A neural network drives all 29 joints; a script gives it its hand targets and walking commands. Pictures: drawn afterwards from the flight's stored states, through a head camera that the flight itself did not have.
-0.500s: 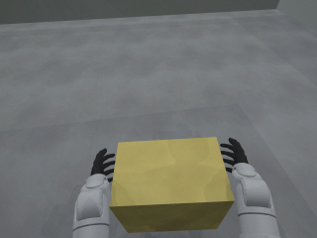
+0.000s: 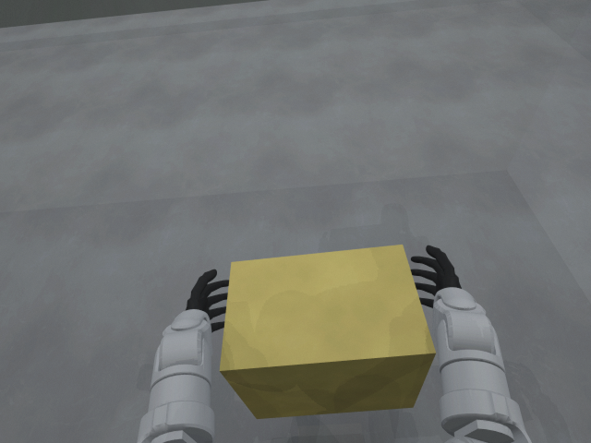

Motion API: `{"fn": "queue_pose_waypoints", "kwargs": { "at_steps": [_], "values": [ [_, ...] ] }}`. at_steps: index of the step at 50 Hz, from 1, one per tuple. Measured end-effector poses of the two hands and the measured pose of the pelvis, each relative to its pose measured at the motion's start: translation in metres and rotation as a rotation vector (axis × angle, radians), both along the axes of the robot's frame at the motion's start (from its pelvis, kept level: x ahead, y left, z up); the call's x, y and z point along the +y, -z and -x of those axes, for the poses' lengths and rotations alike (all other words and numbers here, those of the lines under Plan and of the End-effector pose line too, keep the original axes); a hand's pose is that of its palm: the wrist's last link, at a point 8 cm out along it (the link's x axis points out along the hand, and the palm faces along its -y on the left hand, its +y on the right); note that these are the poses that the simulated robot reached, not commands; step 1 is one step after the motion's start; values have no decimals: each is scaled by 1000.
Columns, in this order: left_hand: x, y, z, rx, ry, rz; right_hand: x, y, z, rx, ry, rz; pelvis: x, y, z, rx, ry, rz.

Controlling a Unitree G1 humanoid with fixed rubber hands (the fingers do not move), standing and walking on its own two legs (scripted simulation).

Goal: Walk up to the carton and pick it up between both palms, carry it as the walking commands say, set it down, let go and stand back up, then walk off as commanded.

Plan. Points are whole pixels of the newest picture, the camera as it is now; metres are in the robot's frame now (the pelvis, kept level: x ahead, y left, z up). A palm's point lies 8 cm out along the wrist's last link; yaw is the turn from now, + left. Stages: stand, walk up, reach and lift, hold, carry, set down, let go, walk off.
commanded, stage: set down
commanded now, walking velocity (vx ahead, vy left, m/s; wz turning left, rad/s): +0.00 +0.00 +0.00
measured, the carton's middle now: (325, 337) +0.29 -0.04 -0.12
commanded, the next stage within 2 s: none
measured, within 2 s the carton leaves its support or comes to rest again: neither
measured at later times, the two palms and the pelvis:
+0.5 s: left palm (208, 321) +0.34 +0.16 -0.10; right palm (417, 298) +0.32 -0.20 -0.08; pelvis +0.01 +0.01 -0.03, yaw -2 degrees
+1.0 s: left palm (231, 325) +0.37 +0.14 -0.18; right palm (416, 305) +0.35 -0.22 -0.16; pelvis -0.03 +0.01 -0.10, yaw -2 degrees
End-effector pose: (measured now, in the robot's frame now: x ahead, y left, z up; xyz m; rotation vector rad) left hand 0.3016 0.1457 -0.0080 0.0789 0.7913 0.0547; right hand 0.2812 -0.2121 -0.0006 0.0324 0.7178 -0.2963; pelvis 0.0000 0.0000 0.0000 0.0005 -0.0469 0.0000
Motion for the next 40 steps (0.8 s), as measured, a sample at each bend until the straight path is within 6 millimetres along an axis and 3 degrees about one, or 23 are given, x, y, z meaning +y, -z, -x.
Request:
{"fn": "queue_pose_waypoints", "kwargs": {
  "at_steps": [5, 10, 15, 22, 31, 40],
  "values": [
    [0, 5, -18, -72, -22, 31, 0, -5, -20, -76, -7, -1, -7, 5, 5, 72, 38, -5],
    [3, 10, -32, -75, -31, 32, 2, -5, -36, -78, -18, -9, -11, 7, -1, 123, 22, -2],
    [7, 31, -35, -6, -10, -1, 5, 23, -40, -6, -29, -16, -7, 9, -11, 190, 26, 3],
    [14, 79, -36, 34, -11, 0, 14, 66, -38, 25, -19, 3, 6, 18, -16, 361, 39, -1],
    [4, 113, -53, -12, -19, 40, 6, 94, -45, -21, 2, 28, 21, 40, -8, 545, 37, -10],
    [2, 141, -53, 1, -49, 34, 1, 121, -57, -22, -21, -5, 20, 64, 5, 630, 40, -28]
  ]
}}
